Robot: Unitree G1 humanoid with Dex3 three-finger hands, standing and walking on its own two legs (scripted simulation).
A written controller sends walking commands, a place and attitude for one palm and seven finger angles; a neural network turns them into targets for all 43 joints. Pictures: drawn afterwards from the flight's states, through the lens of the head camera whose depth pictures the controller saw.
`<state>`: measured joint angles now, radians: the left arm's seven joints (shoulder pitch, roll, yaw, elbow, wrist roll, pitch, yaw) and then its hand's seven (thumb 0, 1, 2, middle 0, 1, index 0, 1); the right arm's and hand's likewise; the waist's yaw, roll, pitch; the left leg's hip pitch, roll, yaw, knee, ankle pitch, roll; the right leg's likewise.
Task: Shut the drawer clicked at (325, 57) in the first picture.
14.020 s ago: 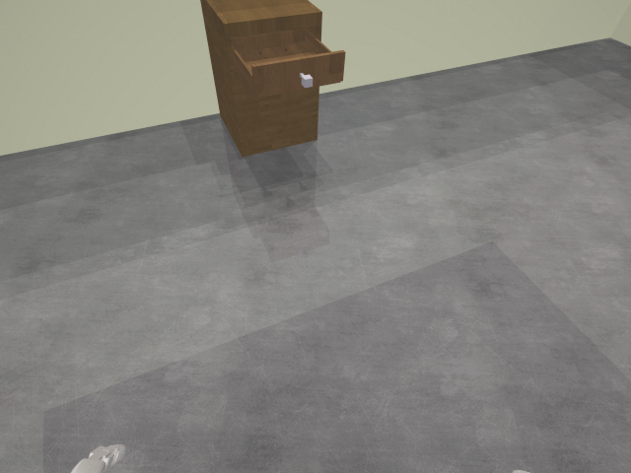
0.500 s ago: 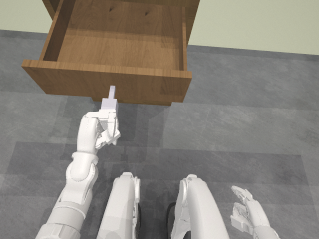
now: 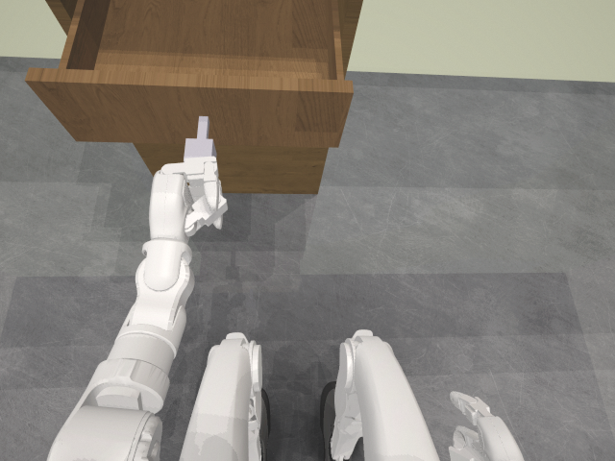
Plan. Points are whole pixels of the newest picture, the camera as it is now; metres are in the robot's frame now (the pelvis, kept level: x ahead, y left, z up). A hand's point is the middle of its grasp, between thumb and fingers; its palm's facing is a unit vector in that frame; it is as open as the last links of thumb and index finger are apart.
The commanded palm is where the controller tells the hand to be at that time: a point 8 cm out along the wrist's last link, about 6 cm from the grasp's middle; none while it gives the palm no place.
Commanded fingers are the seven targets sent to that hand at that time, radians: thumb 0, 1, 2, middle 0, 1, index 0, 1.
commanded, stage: push the drawer shut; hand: left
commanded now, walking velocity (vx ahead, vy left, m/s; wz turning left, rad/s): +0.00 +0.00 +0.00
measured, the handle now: (202, 144) +0.51 +0.14 +0.00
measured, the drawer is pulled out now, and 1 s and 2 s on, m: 0.16 0.04 0.00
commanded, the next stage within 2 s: pull the fist back off the drawer in 1.74 s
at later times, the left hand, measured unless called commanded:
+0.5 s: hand (225, 162) +0.49 +0.11 -0.01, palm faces +0.02 -1.00 -0.06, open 2.8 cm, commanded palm +0.48 +0.15 +0.00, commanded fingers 0.00 0.90 0.90 -1.40 -1.60 -1.40 -1.60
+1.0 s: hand (225, 122) +0.55 +0.11 -0.01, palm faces +0.03 -1.00 -0.06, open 2.8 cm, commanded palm +0.54 +0.13 +0.00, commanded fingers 0.00 0.90 0.90 -1.40 -1.60 -1.40 -1.60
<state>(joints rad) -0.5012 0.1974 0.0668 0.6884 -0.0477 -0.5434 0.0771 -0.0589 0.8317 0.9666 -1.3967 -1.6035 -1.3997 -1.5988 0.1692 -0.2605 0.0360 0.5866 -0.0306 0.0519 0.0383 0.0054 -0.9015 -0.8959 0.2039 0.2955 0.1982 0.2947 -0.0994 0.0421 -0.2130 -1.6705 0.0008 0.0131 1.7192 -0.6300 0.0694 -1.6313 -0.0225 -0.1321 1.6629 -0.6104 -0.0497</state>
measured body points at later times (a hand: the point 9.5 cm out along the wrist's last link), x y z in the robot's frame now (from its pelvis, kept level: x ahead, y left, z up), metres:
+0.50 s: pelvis +0.00 -0.01 +0.00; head +0.20 +0.01 +0.40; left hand +0.48 +0.17 +0.00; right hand +0.10 -0.28 -0.13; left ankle +0.06 +0.08 -0.51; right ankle +0.07 -0.10 -0.51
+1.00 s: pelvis +0.00 -0.01 -0.02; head +0.21 +0.02 +0.38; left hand +0.54 +0.17 +0.00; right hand +0.03 -0.27 -0.13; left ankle +0.06 +0.08 -0.51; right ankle +0.07 -0.10 -0.51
